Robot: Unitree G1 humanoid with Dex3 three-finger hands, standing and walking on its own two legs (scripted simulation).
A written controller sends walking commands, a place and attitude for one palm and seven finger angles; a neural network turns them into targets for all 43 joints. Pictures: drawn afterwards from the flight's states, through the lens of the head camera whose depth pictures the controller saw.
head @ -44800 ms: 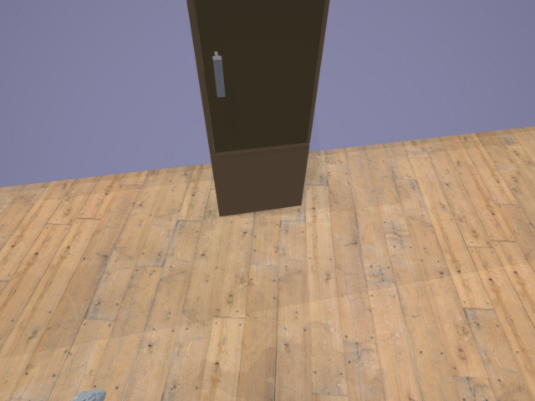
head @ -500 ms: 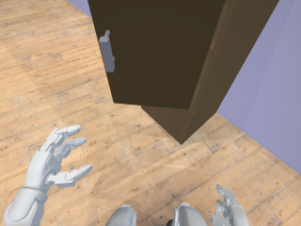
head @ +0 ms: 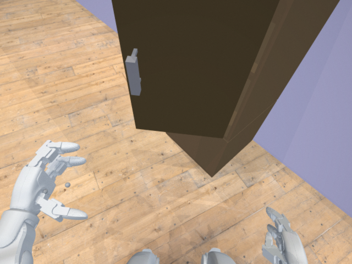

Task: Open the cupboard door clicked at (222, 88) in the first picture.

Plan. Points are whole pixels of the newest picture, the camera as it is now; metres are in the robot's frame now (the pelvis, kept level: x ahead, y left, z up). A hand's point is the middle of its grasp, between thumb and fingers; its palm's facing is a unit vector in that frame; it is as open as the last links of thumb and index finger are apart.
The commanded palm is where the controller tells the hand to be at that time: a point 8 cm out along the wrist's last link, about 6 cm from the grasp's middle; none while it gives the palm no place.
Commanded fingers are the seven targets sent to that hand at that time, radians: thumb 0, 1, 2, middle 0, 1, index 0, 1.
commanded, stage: raise the hand with hooked fingers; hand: left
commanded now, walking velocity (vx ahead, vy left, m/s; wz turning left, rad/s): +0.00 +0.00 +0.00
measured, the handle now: (135, 72) +0.61 +0.16 +0.05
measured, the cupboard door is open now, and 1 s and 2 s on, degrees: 42 42 42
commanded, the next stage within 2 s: move the hooked fingers beside the handle in 0.84 s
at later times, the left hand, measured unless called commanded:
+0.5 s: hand (57, 161) +0.30 +0.27 +0.07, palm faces -0.04 -1.00 -0.04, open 14.0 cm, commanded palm +0.27 +0.31 +0.07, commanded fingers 0.00 -0.50 0.30 -0.30 -1.20 -0.30 -1.20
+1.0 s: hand (57, 165) +0.29 +0.26 +0.07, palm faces -0.02 -1.00 -0.04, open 14.0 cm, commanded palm +0.27 +0.31 +0.07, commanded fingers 0.00 -0.50 0.30 -0.30 -1.20 -0.30 -1.20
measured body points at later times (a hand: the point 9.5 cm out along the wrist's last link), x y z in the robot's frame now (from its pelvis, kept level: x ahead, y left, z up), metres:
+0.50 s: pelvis +0.00 +0.00 +0.01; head +0.07 +0.01 +0.46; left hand +0.29 +0.32 +0.08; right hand +0.14 -0.26 -0.07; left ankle -0.01 +0.09 -0.68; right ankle +0.04 -0.12 -0.68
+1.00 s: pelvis +0.00 -0.01 +0.01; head +0.06 +0.00 +0.46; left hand +0.28 +0.32 +0.08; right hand +0.15 -0.26 -0.07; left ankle -0.01 +0.09 -0.68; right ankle +0.04 -0.12 -0.68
